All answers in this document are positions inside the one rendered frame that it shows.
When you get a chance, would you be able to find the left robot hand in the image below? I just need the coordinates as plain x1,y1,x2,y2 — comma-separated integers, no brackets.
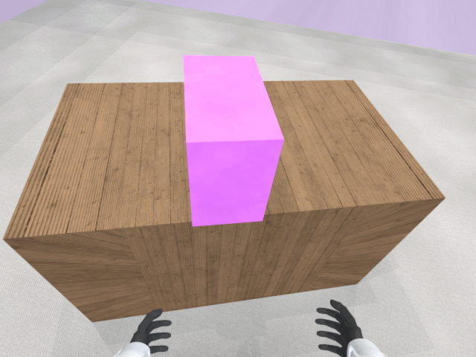
130,309,172,354

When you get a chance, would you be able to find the right robot forearm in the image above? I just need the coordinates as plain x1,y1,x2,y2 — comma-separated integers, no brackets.
347,338,387,357

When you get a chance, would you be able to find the left robot forearm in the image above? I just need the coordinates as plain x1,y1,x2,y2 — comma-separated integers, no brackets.
113,342,150,357

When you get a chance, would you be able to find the pedestal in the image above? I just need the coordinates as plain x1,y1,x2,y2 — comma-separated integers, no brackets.
3,80,445,322

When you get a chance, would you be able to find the carton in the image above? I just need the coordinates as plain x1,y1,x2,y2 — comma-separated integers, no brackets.
183,55,284,227

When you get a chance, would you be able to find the right robot hand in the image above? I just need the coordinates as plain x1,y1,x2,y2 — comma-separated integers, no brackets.
315,300,363,357

